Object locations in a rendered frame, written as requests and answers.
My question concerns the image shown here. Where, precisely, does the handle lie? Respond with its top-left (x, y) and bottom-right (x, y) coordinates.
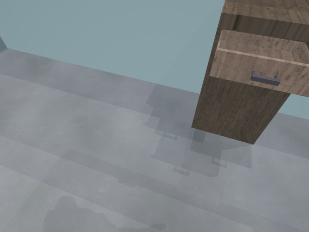
top-left (251, 71), bottom-right (281, 86)

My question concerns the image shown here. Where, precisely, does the drawer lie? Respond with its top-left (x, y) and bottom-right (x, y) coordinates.
top-left (210, 29), bottom-right (309, 97)

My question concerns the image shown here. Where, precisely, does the cabinet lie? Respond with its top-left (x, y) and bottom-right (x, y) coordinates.
top-left (191, 0), bottom-right (309, 145)

